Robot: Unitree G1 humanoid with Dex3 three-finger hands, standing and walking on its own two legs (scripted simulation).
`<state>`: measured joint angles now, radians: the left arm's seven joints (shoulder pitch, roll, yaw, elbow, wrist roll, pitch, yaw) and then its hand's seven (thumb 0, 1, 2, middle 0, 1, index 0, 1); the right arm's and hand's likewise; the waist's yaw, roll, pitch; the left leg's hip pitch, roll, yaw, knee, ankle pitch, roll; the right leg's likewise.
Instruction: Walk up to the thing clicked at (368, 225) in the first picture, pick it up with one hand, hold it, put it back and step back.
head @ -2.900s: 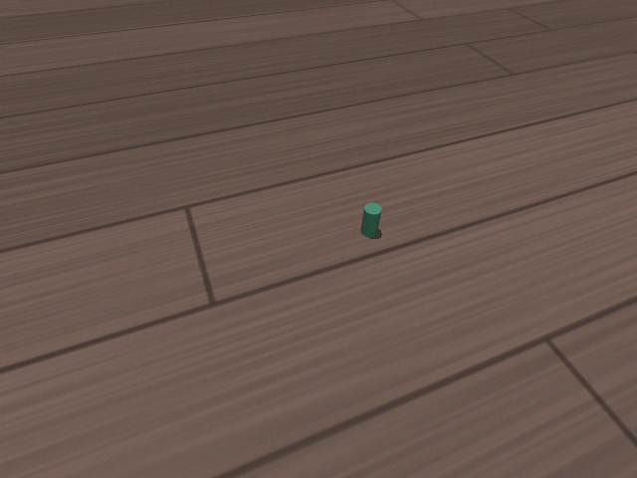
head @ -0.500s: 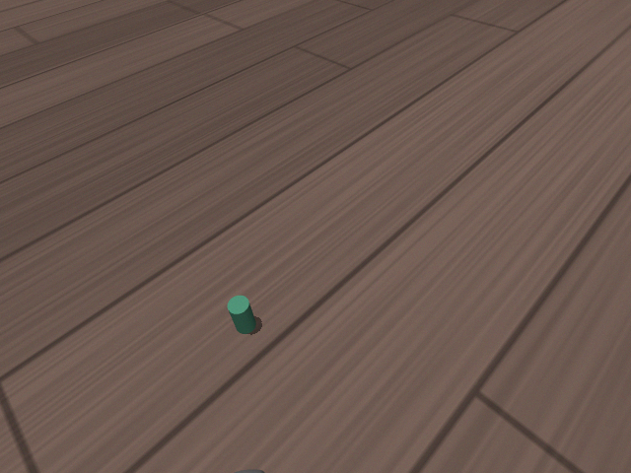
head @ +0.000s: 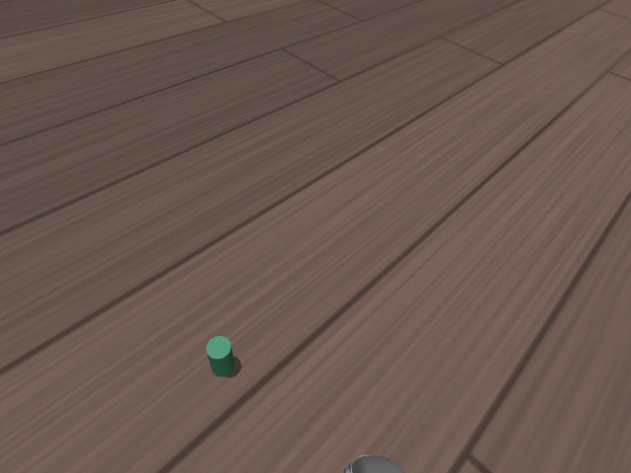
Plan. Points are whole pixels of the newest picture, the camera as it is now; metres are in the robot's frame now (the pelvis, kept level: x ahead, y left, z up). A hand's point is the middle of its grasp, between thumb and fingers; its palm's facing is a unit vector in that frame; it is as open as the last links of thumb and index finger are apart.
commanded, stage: walk up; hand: left
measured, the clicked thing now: (220, 356) +0.57 +0.22 -0.70
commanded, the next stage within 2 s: none
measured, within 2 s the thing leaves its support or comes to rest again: neither
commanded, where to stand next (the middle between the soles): +0.22 +0.01 m, yaw +1 degrees
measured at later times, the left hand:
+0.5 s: hand (121, 441) +0.20 +0.25 -0.12, palm faces -0.01 -0.90 -0.43, open 7.4 cm
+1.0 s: hand (109, 455) +0.19 +0.28 -0.16, palm faces +0.03 -0.94 -0.33, open 7.4 cm
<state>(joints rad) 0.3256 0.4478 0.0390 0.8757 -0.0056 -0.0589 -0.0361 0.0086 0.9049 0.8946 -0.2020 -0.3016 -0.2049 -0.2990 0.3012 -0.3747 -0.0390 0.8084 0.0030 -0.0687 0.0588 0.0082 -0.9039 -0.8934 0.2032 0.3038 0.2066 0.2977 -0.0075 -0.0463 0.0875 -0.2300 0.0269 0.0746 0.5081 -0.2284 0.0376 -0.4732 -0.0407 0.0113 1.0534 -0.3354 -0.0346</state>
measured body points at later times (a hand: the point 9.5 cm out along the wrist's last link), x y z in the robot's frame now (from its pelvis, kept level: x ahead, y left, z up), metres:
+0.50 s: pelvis +0.13 -0.02 +0.00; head +0.15 -0.05 +0.44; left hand +0.20 +0.30 -0.09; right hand +0.19 -0.33 -0.14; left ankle +0.17 +0.15 -0.69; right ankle +0.18 -0.13 -0.74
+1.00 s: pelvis +0.14 +0.02 +0.00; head +0.16 +0.02 +0.44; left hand +0.19 +0.33 -0.14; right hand +0.28 -0.27 -0.12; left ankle +0.19 +0.14 -0.74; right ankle +0.15 -0.12 -0.74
